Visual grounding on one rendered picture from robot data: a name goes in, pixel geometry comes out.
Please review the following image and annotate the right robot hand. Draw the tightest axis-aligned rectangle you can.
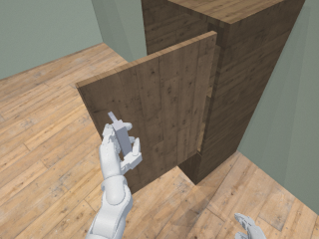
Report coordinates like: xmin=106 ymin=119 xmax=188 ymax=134
xmin=234 ymin=212 xmax=267 ymax=239

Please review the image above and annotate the left robot hand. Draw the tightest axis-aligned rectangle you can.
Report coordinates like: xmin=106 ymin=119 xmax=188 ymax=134
xmin=99 ymin=122 xmax=143 ymax=180

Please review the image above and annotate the handle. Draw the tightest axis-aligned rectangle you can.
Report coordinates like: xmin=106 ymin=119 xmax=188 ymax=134
xmin=108 ymin=112 xmax=133 ymax=157

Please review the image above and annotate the left robot forearm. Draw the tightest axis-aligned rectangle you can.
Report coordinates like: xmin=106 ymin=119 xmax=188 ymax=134
xmin=85 ymin=175 xmax=134 ymax=239

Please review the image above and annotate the cupboard door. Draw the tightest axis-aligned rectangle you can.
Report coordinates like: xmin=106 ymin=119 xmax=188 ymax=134
xmin=75 ymin=31 xmax=217 ymax=195

